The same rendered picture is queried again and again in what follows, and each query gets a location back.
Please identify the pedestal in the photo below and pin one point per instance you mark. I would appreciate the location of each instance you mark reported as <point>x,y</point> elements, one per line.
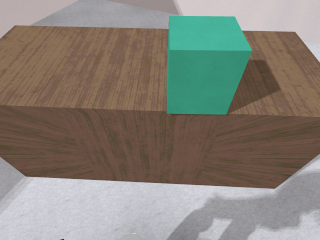
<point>90,103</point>

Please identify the carton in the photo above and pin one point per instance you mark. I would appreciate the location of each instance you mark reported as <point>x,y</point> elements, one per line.
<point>206,58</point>

